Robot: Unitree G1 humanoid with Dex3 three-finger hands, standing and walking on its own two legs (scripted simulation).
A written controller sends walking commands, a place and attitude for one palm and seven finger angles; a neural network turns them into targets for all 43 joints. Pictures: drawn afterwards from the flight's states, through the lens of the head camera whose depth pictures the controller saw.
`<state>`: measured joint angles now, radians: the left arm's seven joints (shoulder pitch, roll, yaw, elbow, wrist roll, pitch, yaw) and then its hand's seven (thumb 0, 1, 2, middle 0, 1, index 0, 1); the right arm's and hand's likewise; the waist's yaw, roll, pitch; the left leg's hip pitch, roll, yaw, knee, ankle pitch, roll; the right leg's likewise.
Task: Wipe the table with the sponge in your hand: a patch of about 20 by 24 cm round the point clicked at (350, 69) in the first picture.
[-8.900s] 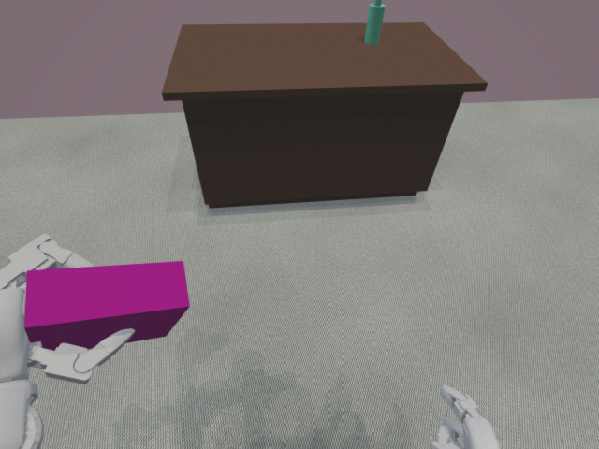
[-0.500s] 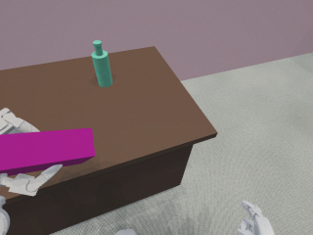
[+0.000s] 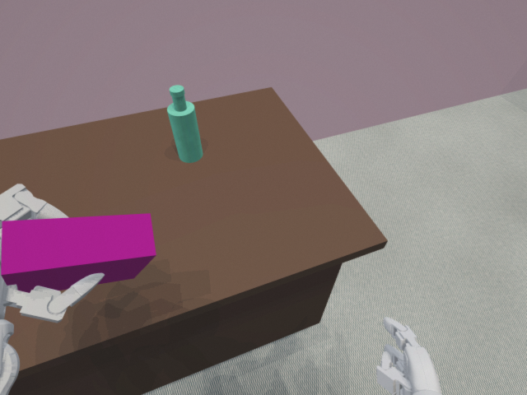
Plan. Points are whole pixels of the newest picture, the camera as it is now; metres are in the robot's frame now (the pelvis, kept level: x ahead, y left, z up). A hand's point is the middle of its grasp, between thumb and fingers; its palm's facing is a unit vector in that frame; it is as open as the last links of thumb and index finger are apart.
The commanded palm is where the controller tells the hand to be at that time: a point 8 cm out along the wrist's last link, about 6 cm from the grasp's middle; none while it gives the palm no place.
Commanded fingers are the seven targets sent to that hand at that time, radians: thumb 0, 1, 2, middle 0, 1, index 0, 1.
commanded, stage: shuffle to correct the standing spot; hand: left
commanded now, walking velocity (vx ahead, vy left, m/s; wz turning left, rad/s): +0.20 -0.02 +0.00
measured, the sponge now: (103, 253) +0.24 +0.21 +0.15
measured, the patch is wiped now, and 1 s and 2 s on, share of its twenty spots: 0.00 0.00 0.00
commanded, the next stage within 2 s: come to a stop and stand still in 0.16 s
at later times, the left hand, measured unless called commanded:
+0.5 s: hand (72, 224) +0.25 +0.23 +0.19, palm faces +0.37 -0.84 -0.40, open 9.2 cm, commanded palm +0.20 +0.28 +0.19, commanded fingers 0.00 0.10 1.30 -1.20 -1.60 -1.20 -1.60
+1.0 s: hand (34, 256) +0.22 +0.27 +0.17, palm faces +0.31 -0.88 -0.35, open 9.2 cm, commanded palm +0.17 +0.32 +0.19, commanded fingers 0.00 0.10 1.30 -1.20 -1.60 -1.20 -1.60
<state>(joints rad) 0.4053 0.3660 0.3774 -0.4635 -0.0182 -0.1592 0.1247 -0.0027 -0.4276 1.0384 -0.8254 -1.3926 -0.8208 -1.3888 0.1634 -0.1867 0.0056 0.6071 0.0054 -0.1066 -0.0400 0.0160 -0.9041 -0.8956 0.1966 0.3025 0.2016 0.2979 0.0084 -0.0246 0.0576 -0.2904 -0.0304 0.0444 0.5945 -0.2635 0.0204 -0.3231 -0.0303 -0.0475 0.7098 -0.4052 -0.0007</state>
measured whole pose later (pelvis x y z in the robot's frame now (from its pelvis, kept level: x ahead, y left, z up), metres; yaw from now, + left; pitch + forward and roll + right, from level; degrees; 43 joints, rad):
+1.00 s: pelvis +0.01 +0.04 +0.02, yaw +0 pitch -2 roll -1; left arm 0.43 0.37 0.29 -0.42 -0.04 -0.26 0.08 0.00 -0.42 1.04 -0.82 -1.40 -0.81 -1.40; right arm 0.24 -0.20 0.02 0.58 0.00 -0.16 -0.02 0.01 -0.90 -0.90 0.20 0.30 0.20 0.30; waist 0.03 -0.03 0.04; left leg -0.23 -0.02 0.02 0.45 -0.19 0.04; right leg -0.23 0.02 -0.04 0.40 -0.15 -0.01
